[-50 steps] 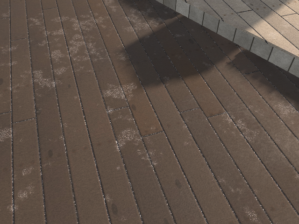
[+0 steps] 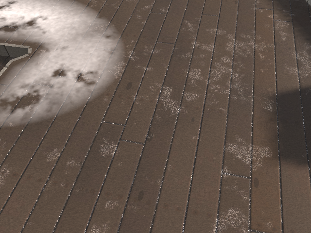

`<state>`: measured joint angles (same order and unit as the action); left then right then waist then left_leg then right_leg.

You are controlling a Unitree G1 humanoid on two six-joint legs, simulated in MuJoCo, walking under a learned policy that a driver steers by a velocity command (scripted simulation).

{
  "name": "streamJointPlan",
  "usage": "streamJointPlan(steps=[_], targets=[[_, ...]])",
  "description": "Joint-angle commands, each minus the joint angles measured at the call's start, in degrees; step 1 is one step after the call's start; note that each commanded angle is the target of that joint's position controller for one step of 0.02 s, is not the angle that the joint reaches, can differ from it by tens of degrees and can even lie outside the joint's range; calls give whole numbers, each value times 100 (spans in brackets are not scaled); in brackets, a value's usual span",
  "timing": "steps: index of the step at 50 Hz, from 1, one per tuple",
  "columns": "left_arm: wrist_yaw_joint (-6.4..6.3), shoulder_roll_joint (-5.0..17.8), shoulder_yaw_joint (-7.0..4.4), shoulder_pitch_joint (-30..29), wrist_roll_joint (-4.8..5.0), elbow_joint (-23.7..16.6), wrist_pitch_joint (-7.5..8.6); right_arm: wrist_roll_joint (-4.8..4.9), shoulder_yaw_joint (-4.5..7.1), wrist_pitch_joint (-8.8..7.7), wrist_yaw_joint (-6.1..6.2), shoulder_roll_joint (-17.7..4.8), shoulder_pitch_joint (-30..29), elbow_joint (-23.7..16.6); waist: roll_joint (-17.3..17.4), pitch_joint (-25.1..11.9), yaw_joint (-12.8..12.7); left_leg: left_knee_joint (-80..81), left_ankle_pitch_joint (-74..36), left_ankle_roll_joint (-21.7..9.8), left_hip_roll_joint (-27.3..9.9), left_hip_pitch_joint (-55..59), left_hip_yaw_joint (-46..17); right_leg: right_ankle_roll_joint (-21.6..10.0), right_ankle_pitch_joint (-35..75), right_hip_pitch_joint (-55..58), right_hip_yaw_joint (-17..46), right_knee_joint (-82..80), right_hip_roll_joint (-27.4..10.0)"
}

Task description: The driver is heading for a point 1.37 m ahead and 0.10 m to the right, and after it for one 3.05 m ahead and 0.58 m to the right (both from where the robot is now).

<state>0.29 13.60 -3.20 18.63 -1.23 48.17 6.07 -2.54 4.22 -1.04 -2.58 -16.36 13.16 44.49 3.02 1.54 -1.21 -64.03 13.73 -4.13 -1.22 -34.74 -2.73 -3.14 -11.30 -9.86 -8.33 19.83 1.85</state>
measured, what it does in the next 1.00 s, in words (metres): walks ahead: left foot, then right foot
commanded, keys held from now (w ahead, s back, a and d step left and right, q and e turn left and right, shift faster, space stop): w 1.00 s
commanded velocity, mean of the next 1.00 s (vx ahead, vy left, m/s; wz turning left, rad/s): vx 0.50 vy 0.00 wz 0.10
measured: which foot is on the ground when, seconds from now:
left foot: up 0.00-0.24, down 0.26-0.82, up 0.84-1.00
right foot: down 0.00-0.28, up 0.30-0.78, down 0.80-1.00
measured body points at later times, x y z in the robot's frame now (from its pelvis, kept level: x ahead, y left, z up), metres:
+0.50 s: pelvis +0.27 +0.06 +0.00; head +0.29 +0.07 +0.45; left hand +0.33 +0.31 -0.14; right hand +0.31 -0.20 -0.13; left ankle +0.25 +0.12 -0.74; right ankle +0.30 -0.09 -0.67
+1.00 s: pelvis +0.54 +0.01 +0.00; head +0.57 +0.00 +0.45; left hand +0.57 +0.27 -0.14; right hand +0.61 -0.24 -0.15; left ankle +0.51 +0.15 -0.66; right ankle +0.57 -0.05 -0.74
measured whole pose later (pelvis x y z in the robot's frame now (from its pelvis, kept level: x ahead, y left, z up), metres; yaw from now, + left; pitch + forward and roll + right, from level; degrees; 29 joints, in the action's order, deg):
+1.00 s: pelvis +0.54 +0.01 +0.00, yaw +3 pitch -1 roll +0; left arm 0.6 12.4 -3.0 17.1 -0.8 55.3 4.6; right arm -1.9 2.7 -3.5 -0.9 -13.3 15.2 55.1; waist 1.8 2.7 0.1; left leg -64.2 15.7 -4.3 -3.1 -27.0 -0.3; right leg -5.6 -10.1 -11.4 -6.5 21.6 3.5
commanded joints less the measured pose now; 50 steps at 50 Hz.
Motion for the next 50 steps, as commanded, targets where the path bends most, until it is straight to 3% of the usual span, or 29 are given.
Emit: streamJointPlan(steps=[1,5,10,12,13,14,15,16,17,18,20,21,24,29,34,37,38,39,40,41,42,43,44,45,46,47,48,50], targets=[[48,405,-37,191,-6,-125,143,-2,-76,-28,-70,63,-25,-341,-653,74,152,463,-581,59,-154,-537,-228,-743,1315,190,1072,-1194,-1567],[58,510,-23,403,49,55,103,24,-222,-105,-140,194,-969,-576,-697,201,-6,2095,-1304,93,-97,65,404,-594,1761,69,437,-1204,-1310],[-9,765,-46,989,35,439,-57,3,-248,-155,-73,65,-1489,-706,-747,289,-133,3016,-525,-139,16,391,775,-615,2730,1057,518,-745,-1654],[-36,847,-45,1030,48,557,-141,-38,-191,-221,1,-28,-840,-468,-807,-91,196,3485,-240,-352,358,1385,927,-523,4203,1254,343,317,-1591],[-46,799,-16,1033,76,580,-174,-93,-111,-290,59,-187,67,-125,-650,-618,569,3745,-430,-510,447,2628,899,-404,4155,891,127,1366,-1386],[-46,632,52,890,97,370,-165,-202,21,-332,141,-607,1131,117,-225,-1333,1003,3795,107,-810,-654,4174,-313,-274,2392,-278,0,2918,-1185],[38,14,181,1315,223,124,-149,-153,157,-306,212,-1157,1414,191,1205,-1945,770,4363,251,-1572,-2360,5703,-3158,-23,-1738,-2502,-64,4954,-155],[-18,693,-20,814,92,172,-177,85,158,-251,240,-986,1346,190,332,-1658,869,4586,-152,-1481,-2187,5335,-3267,-92,-1751,-3038,778,5433,-281],[3,641,-31,385,113,18,-143,133,79,-268,236,-733,892,233,180,-921,626,4643,-719,-1305,-1908,4677,-2318,-150,-1217,-3186,911,5330,-518],[19,516,3,272,115,30,-113,134,8,-307,203,-435,585,236,-44,-548,423,4837,-1268,-1116,-1647,3953,-1752,-139,-865,-2933,920,4971,-668],[63,323,21,509,-24,189,-258,178,-77,-367,205,-113,267,280,-22,-269,42,5218,-1398,-819,-1219,3082,-1014,-27,-623,-2340,903,4513,-821],[98,243,26,574,-61,220,-325,170,-84,-412,204,-102,328,336,120,-229,-11,5321,-1614,-886,-1209,2845,-920,26,-614,-2140,866,4428,-793],[173,218,0,87,-107,104,-409,221,-57,-500,218,-184,619,588,15,75,-53,5640,-1780,-908,-1032,2742,-522,156,-125,-2498,765,4051,-857],[200,146,63,-1119,-50,-250,-399,210,-87,-499,205,-199,1079,882,29,330,169,5745,-2127,-789,-829,2906,-71,236,949,-2750,576,2665,-824],[175,243,88,-1931,-23,-501,-375,157,-89,-478,270,-327,1546,1180,55,508,382,5629,-2412,-730,-1051,3591,-17,28,1081,-2641,452,1712,-629],[145,325,50,-1876,-35,-529,-317,118,-71,-445,332,-423,1504,1301,39,487,251,5161,-3364,-641,-1194,4030,47,-221,480,-2289,365,1354,-440],[112,370,15,-1553,-35,-431,-288,107,-61,-439,345,-477,1416,1320,78,314,89,4732,-4180,-561,-1164,4043,127,-320,249,-1769,282,1239,-262],[68,444,-44,-872,-46,-202,-246,107,-50,-416,346,-526,1327,1343,28,-44,-218,3896,-4784,-477,-1036,3974,256,-432,205,-933,175,997,-43],[8,633,-138,172,-109,161,-183,118,-78,-402,341,-464,1295,1330,-155,-635,-609,2658,-4375,-366,-759,3409,462,-604,305,434,305,838,-112],[-59,1203,-284,1065,-258,302,-136,248,-181,-410,315,-104,1514,1135,-911,-1433,-760,689,-2230,-182,-295,1842,744,-1017,-356,2124,2143,687,-1607],[-8,1457,-364,1143,-117,373,-206,351,-169,-430,267,63,1957,1167,-1976,-2067,-533,-1020,1575,-47,730,378,465,-1647,-595,2933,4787,-312,-2660],[21,1197,-309,467,33,272,-251,213,-66,-410,284,-341,1484,1123,-1058,-1288,-320,-1339,1246,-144,286,-149,-128,-1467,-881,2279,4298,-467,-2397],[33,800,-207,-55,62,189,-231,192,-70,-435,250,-293,992,999,-608,-560,-197,-1141,724,-162,29,-214,-77,-1335,-730,1429,3460,-572,-2216],[45,512,-126,-280,31,211,-192,193,-90,-440,232,-146,811,978,-387,-175,-28,-730,395,-166,-198,-2,-31,-1127,-237,766,2875,-790,-1951],[38,328,-63,-332,45,294,-151,105,-90,-371,209,-50,770,964,-435,5,148,-406,246,-136,-338,265,-32,-907,135,337,2388,-917,-1664],[24,284,-42,-276,39,377,-113,43,-117,-287,176,75,955,1031,-656,-14,251,-266,201,-71,-364,550,26,-884,469,85,2142,-983,-1604],[30,221,-22,-82,32,476,-55,18,-119,-232,156,116,954,1061,-578,8,272,-233,156,-35,-359,611,71,-877,1057,54,1958,-983,-1515],[17,374,-56,111,73,610,5,25,-126,-165,111,169,735,997,-570,53,325,43,-70,69,-426,390,182,-929,1066,31,1685,-1177,-1430]])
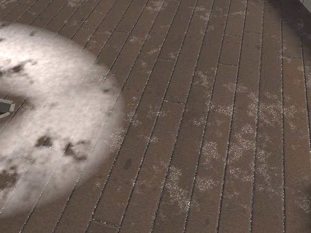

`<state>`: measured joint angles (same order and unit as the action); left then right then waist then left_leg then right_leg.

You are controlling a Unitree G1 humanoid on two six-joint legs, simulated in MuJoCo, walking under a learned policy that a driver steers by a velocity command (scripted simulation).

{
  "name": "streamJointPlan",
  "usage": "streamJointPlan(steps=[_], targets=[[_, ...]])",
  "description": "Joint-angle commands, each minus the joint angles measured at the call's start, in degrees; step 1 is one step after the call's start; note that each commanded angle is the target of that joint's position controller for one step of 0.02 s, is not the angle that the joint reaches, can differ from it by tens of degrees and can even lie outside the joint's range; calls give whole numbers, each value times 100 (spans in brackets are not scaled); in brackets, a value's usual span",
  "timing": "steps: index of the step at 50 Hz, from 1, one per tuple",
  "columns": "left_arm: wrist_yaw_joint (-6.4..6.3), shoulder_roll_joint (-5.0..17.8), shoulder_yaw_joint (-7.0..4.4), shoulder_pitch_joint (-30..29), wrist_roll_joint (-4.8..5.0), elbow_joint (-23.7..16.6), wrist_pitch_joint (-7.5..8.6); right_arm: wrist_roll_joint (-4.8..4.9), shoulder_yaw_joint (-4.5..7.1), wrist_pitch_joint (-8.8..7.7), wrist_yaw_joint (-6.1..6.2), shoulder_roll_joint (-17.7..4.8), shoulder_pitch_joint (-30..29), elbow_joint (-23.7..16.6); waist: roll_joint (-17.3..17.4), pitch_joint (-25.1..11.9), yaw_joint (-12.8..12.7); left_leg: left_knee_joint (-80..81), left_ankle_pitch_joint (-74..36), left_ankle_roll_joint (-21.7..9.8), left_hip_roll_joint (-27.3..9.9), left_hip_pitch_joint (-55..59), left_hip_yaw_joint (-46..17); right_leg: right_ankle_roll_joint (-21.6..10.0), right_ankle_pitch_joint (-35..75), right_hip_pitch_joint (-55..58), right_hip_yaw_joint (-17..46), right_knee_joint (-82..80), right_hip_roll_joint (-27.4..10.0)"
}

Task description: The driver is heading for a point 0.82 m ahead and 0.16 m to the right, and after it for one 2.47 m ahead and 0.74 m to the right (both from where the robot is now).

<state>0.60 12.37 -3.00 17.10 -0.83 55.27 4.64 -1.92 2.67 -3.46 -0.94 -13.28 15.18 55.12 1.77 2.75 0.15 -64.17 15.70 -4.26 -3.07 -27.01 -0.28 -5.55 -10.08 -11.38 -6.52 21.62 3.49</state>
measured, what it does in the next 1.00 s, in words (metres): walks ahead, turning right: left foot, then right foot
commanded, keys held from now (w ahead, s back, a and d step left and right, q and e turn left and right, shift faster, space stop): w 0.38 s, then w+e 0.62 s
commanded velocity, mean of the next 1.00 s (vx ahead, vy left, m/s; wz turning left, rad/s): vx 0.50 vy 0.00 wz -0.24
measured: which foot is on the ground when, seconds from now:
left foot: up 0.00-0.34, down 0.36-0.94, up 0.96-1.00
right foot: down 0.00-0.38, up 0.40-0.90, down 0.92-1.00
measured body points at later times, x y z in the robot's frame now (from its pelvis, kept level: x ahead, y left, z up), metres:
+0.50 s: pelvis +0.27 +0.05 -0.01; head +0.30 +0.06 +0.44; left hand +0.27 +0.30 -0.16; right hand +0.36 -0.20 -0.14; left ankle +0.32 +0.11 -0.74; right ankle +0.17 -0.07 -0.65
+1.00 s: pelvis +0.53 -0.01 -0.02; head +0.56 -0.02 +0.43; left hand +0.73 +0.19 -0.15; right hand +0.45 -0.25 -0.17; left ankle +0.39 +0.13 -0.64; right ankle +0.58 -0.07 -0.74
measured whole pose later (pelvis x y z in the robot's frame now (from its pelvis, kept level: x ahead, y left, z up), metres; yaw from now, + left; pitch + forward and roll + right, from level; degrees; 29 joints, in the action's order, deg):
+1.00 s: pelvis +0.53 -0.01 -0.02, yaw -18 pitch +0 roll +0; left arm 1.2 13.2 -4.1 6.6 -1.6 50.6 1.8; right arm -0.7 2.7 -4.2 0.6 -11.4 20.2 56.7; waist 0.3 4.2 0.6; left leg -67.4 24.3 -1.1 -3.2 -12.6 6.5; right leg -8.7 -12.8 -22.5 -6.7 34.7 5.3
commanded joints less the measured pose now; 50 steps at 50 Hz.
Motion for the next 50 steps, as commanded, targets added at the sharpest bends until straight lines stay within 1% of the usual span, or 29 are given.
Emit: streamJointPlan(steps=[1,4,7,12,15,16,17,18,19,20,21,22,23,24,25,26,29,32,35,39,40,42,44,45,46,47,48,49,50], targets=[[-21,549,-78,364,31,-50,160,-34,33,97,-70,-162,254,-160,-443,40,158,271,-474,134,-291,-614,-5,-693,987,219,1398,-1445,-1570],[-22,504,-43,702,43,93,145,-5,11,117,-84,-168,-535,-400,-438,238,-4,1093,-1063,267,-356,-1064,157,-631,1268,449,1128,-1552,-1416],[-34,504,-17,949,41,190,147,45,-51,92,-97,-74,-1173,-583,-487,300,-164,2068,-1525,304,-241,-939,323,-548,1614,616,916,-1529,-1328],[-107,540,-6,1376,-24,413,111,59,-65,54,-77,-133,-1847,-805,-549,397,-352,2877,-1451,147,-53,-917,442,-583,2212,1429,879,-1271,-1559],[-164,629,-33,1251,-67,474,77,57,-16,-14,-51,-223,-1712,-824,-575,337,-176,3230,-846,-96,136,-463,500,-504,3258,1775,809,-771,-1696],[-173,679,-45,1151,-73,476,69,53,26,-44,-19,-279,-1346,-714,-613,150,-2,3355,-630,-202,315,91,579,-432,4047,1761,734,-320,-1670],[-165,709,-50,1053,-58,480,48,36,89,-89,24,-353,-588,-458,-530,-223,326,3678,-704,-331,514,996,683,-343,4515,1644,597,545,-1531],[-153,646,-19,993,-29,427,47,-47,195,-151,87,-590,444,-123,-348,-805,707,3775,-806,-540,278,2429,392,-223,3870,911,422,1752,-1292],[-95,243,94,1218,162,195,61,-198,350,-180,153,-1168,1321,-7,559,-1632,809,3968,-68,-1059,-1317,4209,-1711,32,1551,-893,75,3790,-730],[-87,293,32,1497,193,243,53,-45,400,-88,93,-1273,1272,0,1135,-2105,654,4784,58,-1530,-2210,4629,-3786,69,-2006,-2053,446,5279,91],[-113,603,-65,1012,83,192,11,87,335,-50,67,-1014,604,-109,316,-1256,432,4869,301,-1310,-1951,3873,-3008,-21,-1575,-2459,942,5492,-346],[-82,484,-47,637,60,98,34,108,232,-84,52,-630,109,-198,44,-585,296,5109,114,-1131,-1750,2984,-2255,-31,-1085,-2430,963,5246,-570],[-65,340,-41,541,52,112,11,84,159,-130,53,-373,-124,-194,-57,-219,111,5346,-169,-853,-1488,2364,-1664,-32,-798,-2205,956,4870,-757],[-33,287,-57,552,-42,116,-71,100,97,-176,81,-186,-154,-120,23,-41,-46,5496,-448,-604,-1231,1947,-1179,2,-644,-1957,981,4600,-862],[9,172,-43,738,-98,180,-161,93,77,-223,107,-155,-77,-54,217,-47,-140,5562,-709,-561,-1183,1726,-908,55,-582,-1720,951,4512,-879],[35,139,-48,732,-114,183,-226,94,70,-281,116,-141,84,16,168,-26,-171,5604,-1038,-549,-1133,1687,-710,83,-509,-1709,928,4515,-871],[96,148,-74,193,-93,-34,-338,106,102,-374,144,-332,347,113,102,134,-201,5769,-1431,-494,-1048,1814,-118,167,34,-2289,850,4245,-948],[136,147,-64,-473,-60,-294,-354,96,77,-374,162,-303,622,179,99,262,-92,5803,-1810,-404,-945,2040,323,231,636,-2748,738,3628,-955],[175,57,1,-1065,-46,-518,-326,103,51,-372,198,-307,778,218,124,348,21,5741,-2293,-314,-871,2223,727,238,1090,-2666,451,2622,-860],[208,47,54,-1712,-75,-809,-311,84,63,-322,280,-399,1227,378,138,426,214,5501,-3065,-295,-1068,2940,1050,55,978,-2601,11,1768,-714],[211,69,48,-1770,-84,-857,-304,74,69,-294,300,-426,1281,407,152,424,207,5354,-3395,-287,-1122,3142,1125,-22,796,-2562,-62,1642,-653],[198,142,9,-1626,-97,-861,-303,58,94,-244,339,-535,1211,402,262,279,61,4813,-4838,-246,-1188,3405,1331,-235,306,-2152,-259,1481,-395],[162,295,-79,-1024,-112,-709,-305,34,148,-166,364,-707,1087,363,429,-101,-233,3712,-6199,-238,-1233,3522,1477,-509,-316,-1410,-436,1425,-6],[144,424,-155,-469,-121,-548,-279,36,177,-114,347,-794,1036,310,435,-431,-448,2774,-6167,-230,-1234,3379,1498,-663,-468,-763,-422,1206,179],[97,668,-282,376,-179,-306,-236,66,194,-87,307,-846,897,203,196,-850,-878,1383,-5196,-80,-1139,2621,1567,-897,-340,481,-42,669,109],[12,1311,-476,858,-241,-275,-232,160,116,-109,238,-462,948,-90,-722,-1467,-930,-694,-2014,163,-649,761,1588,-1471,-832,2114,2079,477,-1412],[21,1630,-527,642,-115,-383,-290,178,113,-178,130,-371,705,-499,-1336,-1743,-632,-2135,1630,368,599,-1106,584,-2203,-435,2912,5023,-483,-2442],[-16,1459,-484,486,-7,-335,-342,113,150,-244,101,-605,-28,-630,-432,-1023,-678,-2000,1006,286,106,-1751,-159,-1912,-371,2479,4155,-629,-2212],[-47,1190,-417,166,28,-352,-333,168,126,-322,82,-568,-100,-699,-224,-494,-458,-1487,428,264,-115,-1645,-135,-1644,45,1722,3474,-736,-2070]])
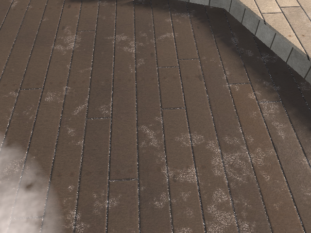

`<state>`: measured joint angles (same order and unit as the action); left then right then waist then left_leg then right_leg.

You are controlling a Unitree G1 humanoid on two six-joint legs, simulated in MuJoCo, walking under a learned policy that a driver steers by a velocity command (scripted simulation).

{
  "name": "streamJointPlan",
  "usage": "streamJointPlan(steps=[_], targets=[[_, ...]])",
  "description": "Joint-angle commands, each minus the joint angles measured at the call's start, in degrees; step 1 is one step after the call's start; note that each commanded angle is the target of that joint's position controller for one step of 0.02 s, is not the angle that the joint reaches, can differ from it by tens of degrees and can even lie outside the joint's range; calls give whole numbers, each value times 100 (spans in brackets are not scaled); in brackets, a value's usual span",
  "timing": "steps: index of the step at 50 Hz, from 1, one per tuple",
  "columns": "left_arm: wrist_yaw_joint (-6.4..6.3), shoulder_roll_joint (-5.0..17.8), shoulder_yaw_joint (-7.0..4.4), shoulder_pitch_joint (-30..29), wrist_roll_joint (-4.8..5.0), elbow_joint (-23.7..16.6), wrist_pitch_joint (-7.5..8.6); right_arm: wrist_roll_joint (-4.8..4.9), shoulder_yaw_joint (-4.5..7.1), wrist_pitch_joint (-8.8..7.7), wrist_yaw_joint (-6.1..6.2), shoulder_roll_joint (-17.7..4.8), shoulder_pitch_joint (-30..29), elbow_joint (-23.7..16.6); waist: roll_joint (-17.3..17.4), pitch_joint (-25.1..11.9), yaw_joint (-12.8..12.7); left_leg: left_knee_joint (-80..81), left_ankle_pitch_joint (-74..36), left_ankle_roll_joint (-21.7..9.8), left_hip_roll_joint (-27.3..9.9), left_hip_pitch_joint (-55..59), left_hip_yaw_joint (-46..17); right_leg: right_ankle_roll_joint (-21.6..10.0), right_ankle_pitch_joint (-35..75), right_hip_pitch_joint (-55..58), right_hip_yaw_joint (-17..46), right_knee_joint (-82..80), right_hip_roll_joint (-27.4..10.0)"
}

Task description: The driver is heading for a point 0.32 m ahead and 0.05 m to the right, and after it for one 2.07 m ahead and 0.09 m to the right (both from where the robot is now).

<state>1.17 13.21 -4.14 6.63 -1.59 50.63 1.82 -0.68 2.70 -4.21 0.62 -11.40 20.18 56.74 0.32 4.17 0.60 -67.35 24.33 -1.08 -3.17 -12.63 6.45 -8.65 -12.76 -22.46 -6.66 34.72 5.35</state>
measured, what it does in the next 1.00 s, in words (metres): walks ahead: left foot, then right foot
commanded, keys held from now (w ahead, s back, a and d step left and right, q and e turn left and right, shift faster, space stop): w+e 0.16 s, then e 0.40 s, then q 0.44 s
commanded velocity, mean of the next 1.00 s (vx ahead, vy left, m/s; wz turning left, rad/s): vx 0.20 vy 0.00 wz -0.30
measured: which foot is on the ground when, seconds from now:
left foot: up 0.00-0.42, down 0.44-0.84, up 0.86-1.00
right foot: down 0.00-0.42, up 0.44-0.80, down 0.82-1.00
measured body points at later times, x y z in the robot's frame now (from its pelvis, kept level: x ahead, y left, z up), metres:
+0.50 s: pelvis +0.24 +0.02 +0.00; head +0.29 +0.02 +0.45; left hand +0.33 +0.29 -0.13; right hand +0.36 -0.27 -0.09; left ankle +0.37 +0.08 -0.72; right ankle +0.08 -0.04 -0.66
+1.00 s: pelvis +0.26 +0.01 +0.02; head +0.27 -0.01 +0.47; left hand +0.43 +0.23 -0.09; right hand +0.25 -0.27 -0.11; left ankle +0.29 +0.11 -0.66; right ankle +0.22 -0.09 -0.72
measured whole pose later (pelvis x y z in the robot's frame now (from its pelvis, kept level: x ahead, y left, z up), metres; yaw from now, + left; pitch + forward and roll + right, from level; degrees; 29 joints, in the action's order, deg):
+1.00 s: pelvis +0.26 +0.01 +0.02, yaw -14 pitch +0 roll +0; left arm -2.8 13.0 -1.2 11.8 -1.4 46.5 -1.0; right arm -1.1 3.8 2.8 -0.6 -15.8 15.8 47.5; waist 2.0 1.6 1.5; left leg -54.5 24.1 -0.1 2.0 -26.6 0.5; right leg -1.0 -13.8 -10.6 -3.2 24.3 -0.6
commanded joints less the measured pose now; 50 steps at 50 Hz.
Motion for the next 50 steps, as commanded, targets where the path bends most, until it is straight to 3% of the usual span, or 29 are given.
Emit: streamJointPlan(steps=[1,3,5,8,10,12,16,18,20,21,22,23,24,25,26,27,28,31,35,37,39,40,41,42,43,44,46,48,50], targets=[[-110,858,-238,932,100,70,-21,20,135,-248,-53,-729,-483,-771,294,-324,-210,-630,-651,-34,-274,-2710,-802,-1050,992,2191,2972,-2133,-1948],[-130,654,-147,760,182,22,90,-193,117,-29,-47,-616,-224,-734,151,-283,90,-115,-729,136,-401,-2003,-810,-848,2095,1465,2290,-2172,-1522],[-130,766,-156,934,202,62,200,-231,110,142,-91,-555,-331,-837,32,-346,144,245,-759,307,-385,-1990,-721,-866,2370,1328,2092,-2211,-1324],[-127,927,-182,1323,179,78,215,-200,103,218,-137,-592,-1046,-1140,-137,-222,-60,985,-1403,447,-363,-2402,-602,-689,2341,1369,2053,-2301,-1140],[-132,939,-173,1557,169,78,180,-164,94,229,-126,-626,-1447,-1305,-215,-143,-193,1462,-1702,482,-244,-2566,-558,-503,3387,1540,2018,-2077,-1086],[-155,959,-170,1731,164,71,127,-127,52,220,-116,-599,-1704,-1432,-335,-256,-298,1883,-1911,449,-55,-2487,-519,-287,4348,1748,1899,-1717,-979],[-227,963,-159,1987,109,24,0,-47,-22,181,-79,-663,-2200,-1669,-539,-398,-524,2658,-2085,299,312,-2317,-544,-110,4698,2217,2119,-1217,-942],[-273,993,-173,1874,57,-64,-45,-33,-24,129,-43,-784,-2064,-1674,-599,-435,-437,3160,-1950,186,448,-1907,-679,-17,4711,2304,2332,-856,-950],[-284,1136,-215,1417,55,-249,-15,-31,44,53,28,-1041,-1263,-1461,-653,-651,-28,3874,-1938,-27,605,-735,-758,237,4861,2029,2503,-207,-821],[-240,1163,-220,1176,139,-332,40,-64,77,-39,80,-1138,-633,-1317,-480,-862,352,4513,-2832,-155,424,228,-820,387,4489,1696,2441,584,-572],[-209,802,-118,1252,269,-596,106,-150,144,-107,152,-1525,22,-1298,237,-1641,471,4216,-4897,-454,-968,1764,-1852,566,2158,830,2126,2054,-234],[-294,440,-86,2380,481,-601,26,-111,189,-4,105,-1807,-223,-1473,1449,-2559,-88,3926,-7584,-1461,-2775,2869,-3571,654,-2977,-340,1371,3651,710],[-343,1003,-163,2493,160,-335,-104,38,164,117,72,-1396,-412,-1562,716,-2564,-165,4059,-6583,-1598,-2578,2165,-3725,630,-2424,-424,1330,4143,182],[-286,1092,-215,1993,48,-351,-185,51,21,160,92,-915,-773,-1663,307,-1765,-160,4323,-5459,-1429,-2110,1385,-2910,709,-1965,-498,1281,4111,6],[-221,983,-204,1694,5,-423,-252,24,-59,211,109,-704,-1100,-1692,259,-1189,-230,4634,-4532,-1194,-1683,772,-2270,794,-1701,-564,1178,3860,-179],[-146,919,-201,1533,-20,-480,-341,-8,-75,243,148,-711,-1222,-1713,563,-890,-246,4862,-3955,-1067,-1406,378,-1841,886,-1496,-546,1127,3723,-305],[-74,843,-183,1598,-22,-483,-440,-39,-53,270,170,-809,-1253,-1690,807,-743,-282,5024,-3722,-1065,-1206,-36,-1493,971,-1351,-354,1001,3729,-283],[-38,590,-80,1568,35,-540,-506,-105,-27,210,106,-897,-970,-1489,676,-878,-301,5083,-3939,-1221,-1098,-347,-1233,965,-1260,0,1048,3151,-124],[-80,350,128,1304,-24,-502,-581,-96,-93,218,-8,-797,-1088,-1352,897,-895,-283,5342,-2194,-1085,-867,-600,-1231,836,-1097,649,824,1252,-328],[-133,458,159,1071,5,-512,-582,-100,-25,308,-92,-995,-927,-1256,1054,-754,-124,5376,-1344,-1051,-788,-605,-1519,816,-1075,869,605,536,-248],[-196,563,155,1168,31,-469,-514,-31,83,440,-144,-1268,-873,-1235,868,-584,-231,5274,-889,-922,-772,-852,-1780,709,-629,1308,475,-399,-169],[-231,631,146,1266,28,-439,-447,15,112,488,-152,-1303,-796,-1218,732,-480,-296,5226,-701,-725,-727,-1113,-1877,591,-345,1649,537,-1011,-192],[-280,832,126,1265,-20,-485,-360,38,98,493,-163,-1164,-686,-1235,364,-458,-273,5034,-488,-414,-566,-1436,-1838,442,-383,1956,1118,-1520,-701],[-339,1236,59,1203,-86,-583,-302,105,3,460,-184,-708,-713,-1413,-657,-548,-206,4214,-122,-66,1,-1902,-1264,131,-1135,2104,2341,-2105,-1835],[-343,1469,-57,796,-28,-598,-310,79,29,475,-131,-744,-877,-1473,-1525,-175,-218,3026,308,2,666,-1634,-492,-357,-1058,839,2876,-2468,-2547],[-366,1128,28,549,-66,-707,-261,17,143,536,-110,-1008,-931,-1431,-1021,-26,-177,1931,358,-22,554,-1454,-757,-479,-389,516,2551,-2441,-2474],[-413,791,122,92,-17,-819,-216,3,238,632,-93,-983,-315,-1181,-737,-163,219,874,147,-6,571,-1407,-776,-320,1215,606,1640,-2125,-2038],[-442,711,136,139,36,-813,-184,-69,244,670,-96,-882,-134,-1129,-747,-352,232,743,78,99,471,-1637,-655,-275,2434,1250,1143,-1748,-1893],[-436,728,111,400,42,-746,-195,-53,206,689,-144,-749,-403,-1255,-766,-455,19,1229,93,206,379,-1711,-552,-288,2741,1746,993,-1505,-1935]])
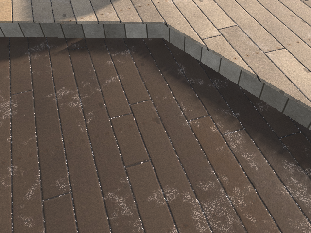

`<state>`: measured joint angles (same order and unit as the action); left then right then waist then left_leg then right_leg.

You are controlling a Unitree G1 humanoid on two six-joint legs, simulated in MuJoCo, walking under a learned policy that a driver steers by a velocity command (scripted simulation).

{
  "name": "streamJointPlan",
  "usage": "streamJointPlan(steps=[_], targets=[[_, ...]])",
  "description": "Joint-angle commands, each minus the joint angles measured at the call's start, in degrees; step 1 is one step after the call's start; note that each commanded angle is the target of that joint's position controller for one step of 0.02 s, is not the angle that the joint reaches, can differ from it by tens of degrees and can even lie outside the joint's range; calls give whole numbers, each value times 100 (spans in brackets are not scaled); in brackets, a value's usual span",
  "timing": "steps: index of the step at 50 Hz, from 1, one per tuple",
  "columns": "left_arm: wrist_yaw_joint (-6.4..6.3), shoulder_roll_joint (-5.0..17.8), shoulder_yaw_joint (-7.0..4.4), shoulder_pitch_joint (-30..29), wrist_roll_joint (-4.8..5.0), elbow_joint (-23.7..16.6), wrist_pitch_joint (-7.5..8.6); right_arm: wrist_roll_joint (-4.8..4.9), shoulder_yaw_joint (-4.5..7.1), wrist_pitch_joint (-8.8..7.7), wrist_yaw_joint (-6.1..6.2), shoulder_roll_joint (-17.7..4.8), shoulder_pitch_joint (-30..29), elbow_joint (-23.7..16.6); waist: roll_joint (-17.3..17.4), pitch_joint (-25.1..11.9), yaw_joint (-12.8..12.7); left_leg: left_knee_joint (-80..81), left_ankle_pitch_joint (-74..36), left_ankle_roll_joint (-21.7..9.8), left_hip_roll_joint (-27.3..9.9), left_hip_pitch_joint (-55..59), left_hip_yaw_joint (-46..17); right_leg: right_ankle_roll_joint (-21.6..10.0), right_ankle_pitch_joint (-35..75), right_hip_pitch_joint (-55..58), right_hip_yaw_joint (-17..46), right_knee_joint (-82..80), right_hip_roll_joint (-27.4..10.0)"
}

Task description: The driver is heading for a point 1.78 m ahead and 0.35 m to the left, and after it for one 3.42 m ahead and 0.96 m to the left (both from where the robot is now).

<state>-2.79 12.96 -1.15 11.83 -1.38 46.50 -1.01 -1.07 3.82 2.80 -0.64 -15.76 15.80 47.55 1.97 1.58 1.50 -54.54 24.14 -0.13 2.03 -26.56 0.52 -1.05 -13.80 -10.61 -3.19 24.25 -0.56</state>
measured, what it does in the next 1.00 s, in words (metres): steps on the spot, turning left: left foot, then right foot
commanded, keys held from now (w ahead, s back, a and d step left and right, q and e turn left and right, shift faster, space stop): q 0.36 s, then no key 0.64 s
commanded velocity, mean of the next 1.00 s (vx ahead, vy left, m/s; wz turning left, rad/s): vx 0.00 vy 0.00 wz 0.30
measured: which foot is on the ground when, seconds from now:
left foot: up 0.00-0.16, down 0.18-1.00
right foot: down 0.00-0.18, up 0.20-0.64, down 0.66-1.00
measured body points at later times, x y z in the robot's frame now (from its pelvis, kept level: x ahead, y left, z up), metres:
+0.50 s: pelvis -0.01 +0.03 +0.00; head +0.01 +0.06 +0.45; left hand +0.02 +0.33 -0.13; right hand +0.16 -0.21 -0.10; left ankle -0.03 +0.10 -0.74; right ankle +0.04 -0.10 -0.69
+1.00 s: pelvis +0.00 +0.01 +0.00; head +0.00 +0.01 +0.45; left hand +0.03 +0.28 -0.12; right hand +0.14 -0.22 -0.14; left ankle -0.05 +0.12 -0.74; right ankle +0.03 -0.08 -0.74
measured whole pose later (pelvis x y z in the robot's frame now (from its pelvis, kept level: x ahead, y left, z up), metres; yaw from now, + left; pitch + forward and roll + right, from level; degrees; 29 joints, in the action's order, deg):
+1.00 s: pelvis +0.00 +0.01 +0.00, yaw +18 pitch -2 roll +0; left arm -1.2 13.5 0.3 9.4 -0.5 50.3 -0.3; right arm -0.6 0.6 1.3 1.0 -14.5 13.2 53.6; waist 0.2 2.2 0.6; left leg -22.8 13.4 -0.4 2.6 -7.5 -5.4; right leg -1.9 -12.1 -9.6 0.3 23.4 1.9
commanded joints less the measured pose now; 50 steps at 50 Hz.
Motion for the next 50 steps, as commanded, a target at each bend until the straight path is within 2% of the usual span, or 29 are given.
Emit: streamJointPlan(steps=[1,3,5,7,8,9,10,11,12,13,14,15,16,19,22,27,30,32,33,34,35,36,37,39,41,43,44,46,50], targets=[[-33,802,-214,-26,21,-299,79,3,65,6,-52,-250,-114,-418,-993,-232,-174,300,143,125,-173,-209,82,-1042,2827,678,607,-369,-1382],[10,982,-291,96,-5,-252,56,52,37,42,-101,-230,-305,-575,-1171,-299,-324,911,256,77,-159,145,219,-1037,2827,740,597,-224,-1496],[67,1139,-365,92,-17,-234,30,91,56,50,-118,-321,-310,-674,-1243,-350,-344,1393,269,-7,-91,463,377,-998,2892,726,610,-28,-1597],[96,1222,-414,-36,30,-232,5,77,56,-4,-104,-293,-83,-661,-1083,-375,-126,2431,-469,-129,25,1053,544,-748,2621,484,393,444,-1519],[108,1207,-429,76,29,-178,13,30,69,-74,-61,-378,-7,-656,-757,-398,-28,3209,-1286,-204,3,1550,283,-422,1925,120,159,906,-1368],[139,959,-384,232,-2,-267,4,-58,196,-168,-12,-943,158,-677,481,-491,-54,3731,-2299,-437,-1024,2316,-1254,-8,265,-893,-319,2212,-879],[77,548,-239,-341,30,-719,-70,19,397,-195,-36,-1733,548,-634,1707,-292,176,3678,-4743,-1426,-2374,2398,-3040,249,-2323,-2294,-278,3009,207],[38,741,-255,-471,-12,-674,-135,67,365,-192,-26,-1471,862,-545,756,-417,305,3577,-4822,-1823,-2363,2462,-2829,217,-2367,-2316,387,3847,-15],[72,751,-273,-408,64,-584,-145,80,281,-161,12,-1177,509,-592,432,-193,110,3550,-4355,-1772,-2035,2209,-2338,196,-1926,-2350,509,4078,-89],[108,800,-290,-353,108,-509,-104,60,219,-108,52,-976,24,-696,258,-23,-86,3624,-3791,-1493,-1614,2003,-1958,191,-1411,-2321,590,3900,-177],[130,901,-325,-323,50,-499,-81,101,188,-86,89,-885,-252,-782,387,-1,-171,3646,-3651,-1312,-1366,2022,-1791,213,-1081,-2332,583,3763,-183],[160,943,-338,-178,-14,-428,-77,100,172,-75,93,-828,-346,-830,453,-171,-202,3609,-3887,-1268,-1190,2050,-1635,259,-878,-2175,517,3810,-108],[187,927,-338,-98,-23,-412,-87,109,178,-77,79,-853,-276,-833,399,-321,-196,3577,-3965,-1263,-1155,2099,-1614,298,-784,-2097,497,3823,-44],[199,825,-305,-142,21,-463,-126,105,214,-104,72,-945,-79,-796,290,-366,-115,3594,-3618,-1303,-1169,2292,-1760,365,-699,-2211,509,3452,-10],[173,801,-279,-229,22,-488,-157,47,176,-112,99,-880,20,-773,455,-318,2,3644,-3226,-1333,-1194,2257,-1883,358,-697,-2089,493,2954,-16],[157,758,-229,-279,64,-502,-141,-31,123,-99,93,-891,-68,-737,479,-237,62,3555,-2927,-1303,-1162,1810,-2020,214,-838,-1305,436,2088,93],[115,734,-201,-126,114,-460,-109,-38,77,-87,93,-871,-242,-697,487,-220,-17,3396,-3137,-1200,-1147,1585,-2167,89,-849,-654,378,1324,194],[73,599,-150,232,99,-325,-39,46,2,-87,124,-762,-458,-662,303,-223,-304,3136,-3003,-896,-966,1261,-2124,-21,111,262,360,-196,180],[31,717,-146,248,27,-322,36,52,-68,-125,132,-578,-358,-651,-7,-295,-249,3005,-2374,-591,-772,969,-2069,-95,594,770,886,-735,-271],[-7,1036,-144,239,-75,-396,115,36,-163,-165,125,-246,-62,-659,-963,-523,-47,2275,-1043,-344,-266,757,-1505,-326,1280,1127,2130,-1110,-1465],[50,1217,-155,-156,4,-413,105,86,-104,-98,163,-442,10,-571,-1272,-278,62,2164,264,-254,312,1048,-802,-1037,1989,65,2465,-971,-1923],[104,938,-92,-294,24,-435,135,27,-72,-53,176,-607,16,-442,-1099,-199,31,1787,371,-198,112,1370,-733,-1234,1956,-185,2356,-960,-1832],[132,758,-15,-405,36,-408,166,43,-80,-46,160,-539,-92,-389,-1029,-129,40,1884,127,-192,103,1423,-715,-1105,1793,-235,2045,-941,-1543],[103,795,12,-468,40,-322,162,28,-122,-55,115,-400,-117,-273,-1113,-148,90,2428,-554,-130,51,1585,-590,-739,1707,-59,1504,-734,-1029],[96,907,-17,-301,63,-202,150,17,-177,-98,118,-339,-104,-117,-949,-314,41,3154,-1400,-69,-5,1891,-577,-533,1902,174,1291,-488,-811],[122,888,-22,-180,74,-149,146,-22,-180,-142,157,-508,-186,-45,-695,-344,-81,3354,-1912,-23,-355,2113,-901,-331,1104,55,1317,-486,-691],[153,833,-28,-56,108,-108,139,35,-151,-144,165,-613,-242,89,-354,-92,-255,3234,-1985,-60,-381,1842,-955,-269,828,27,1181,-644,-466],[130,819,-31,-173,101,47,111,59,-195,-180,152,-427,-180,255,-301,28,-108,3466,-1763,-86,-389,1512,-1010,-216,705,302,1049,-522,-419],[146,764,-34,-145,83,273,121,43,-219,-230,203,-440,-209,546,-77,-74,-166,3597,-1854,-122,-438,1571,-1051,-276,927,456,1030,-463,-444]])
Velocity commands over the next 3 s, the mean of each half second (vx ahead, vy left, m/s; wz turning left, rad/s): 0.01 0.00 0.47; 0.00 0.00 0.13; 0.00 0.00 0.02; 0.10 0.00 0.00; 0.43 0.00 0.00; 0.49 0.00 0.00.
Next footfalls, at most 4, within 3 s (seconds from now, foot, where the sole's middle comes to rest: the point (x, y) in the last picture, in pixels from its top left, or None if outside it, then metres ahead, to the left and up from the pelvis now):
0.18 left None -0.01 0.12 -0.78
0.66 right None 0.07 -0.07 -0.78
2.46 right None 0.41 0.09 -0.78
3.00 left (91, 199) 0.66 0.34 -0.78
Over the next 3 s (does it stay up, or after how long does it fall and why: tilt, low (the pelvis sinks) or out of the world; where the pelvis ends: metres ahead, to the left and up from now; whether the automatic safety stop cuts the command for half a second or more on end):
stays up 0.53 0.21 -0.02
